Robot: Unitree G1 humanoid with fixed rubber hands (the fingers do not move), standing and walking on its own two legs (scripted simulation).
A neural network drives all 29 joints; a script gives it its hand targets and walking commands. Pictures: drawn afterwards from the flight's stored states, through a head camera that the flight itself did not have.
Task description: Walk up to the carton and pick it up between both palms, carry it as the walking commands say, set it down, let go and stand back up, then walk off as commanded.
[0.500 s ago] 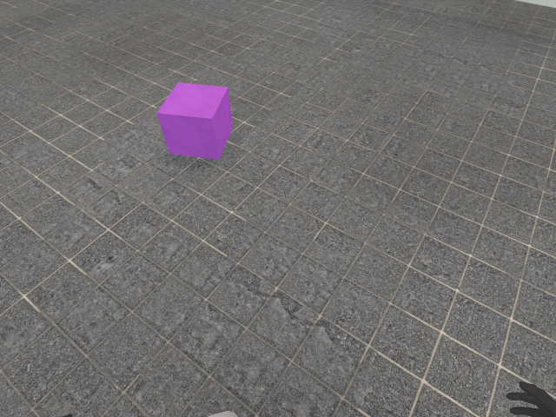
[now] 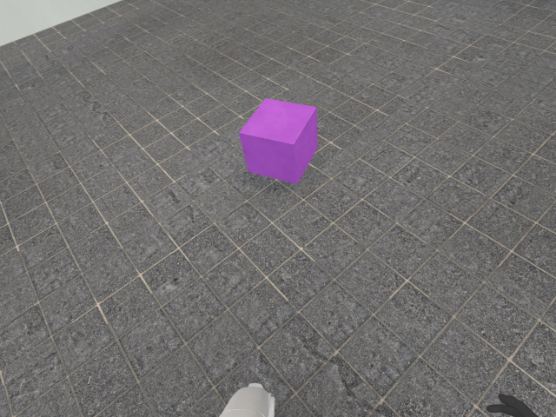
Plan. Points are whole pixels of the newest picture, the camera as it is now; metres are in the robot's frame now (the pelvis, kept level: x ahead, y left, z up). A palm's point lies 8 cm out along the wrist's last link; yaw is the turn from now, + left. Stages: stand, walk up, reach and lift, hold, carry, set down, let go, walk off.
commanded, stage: walk up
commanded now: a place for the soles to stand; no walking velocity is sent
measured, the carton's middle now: (281, 140) +1.43 +0.12 -0.65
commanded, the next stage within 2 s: none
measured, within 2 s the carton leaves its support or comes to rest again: neither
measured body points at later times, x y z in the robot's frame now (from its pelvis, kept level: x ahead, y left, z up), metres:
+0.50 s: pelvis +0.28 +0.03 -0.01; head +0.31 +0.03 +0.44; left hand +0.34 +0.36 -0.11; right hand +0.39 -0.27 -0.12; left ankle +0.24 +0.15 -0.75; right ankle +0.42 -0.11 -0.72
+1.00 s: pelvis +0.53 +0.05 -0.02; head +0.55 +0.06 +0.43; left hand +0.52 +0.38 -0.13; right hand +0.69 -0.26 -0.11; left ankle +0.62 +0.18 -0.75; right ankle +0.47 -0.09 -0.74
